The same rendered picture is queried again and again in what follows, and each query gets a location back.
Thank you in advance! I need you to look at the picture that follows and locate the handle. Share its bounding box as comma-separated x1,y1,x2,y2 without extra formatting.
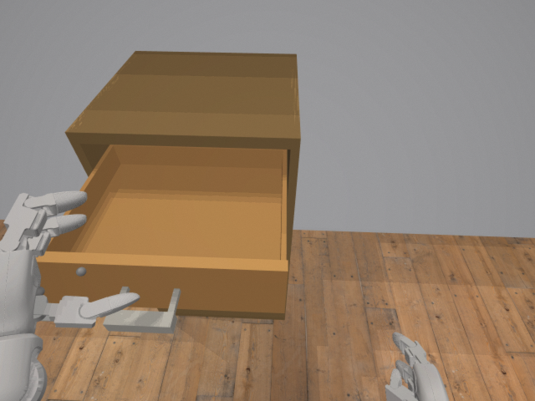
103,287,181,334

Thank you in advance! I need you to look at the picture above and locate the left robot hand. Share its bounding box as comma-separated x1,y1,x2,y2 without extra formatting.
0,191,140,337

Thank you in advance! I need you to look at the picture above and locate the drawer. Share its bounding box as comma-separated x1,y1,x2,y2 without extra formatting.
36,145,288,313

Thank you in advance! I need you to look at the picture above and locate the right robot hand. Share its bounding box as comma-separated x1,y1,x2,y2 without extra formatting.
385,332,449,401

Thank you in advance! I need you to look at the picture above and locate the cabinet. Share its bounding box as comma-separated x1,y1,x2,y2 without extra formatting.
65,51,301,320

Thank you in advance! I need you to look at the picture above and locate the left robot forearm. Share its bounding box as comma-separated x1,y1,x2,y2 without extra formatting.
0,333,47,401

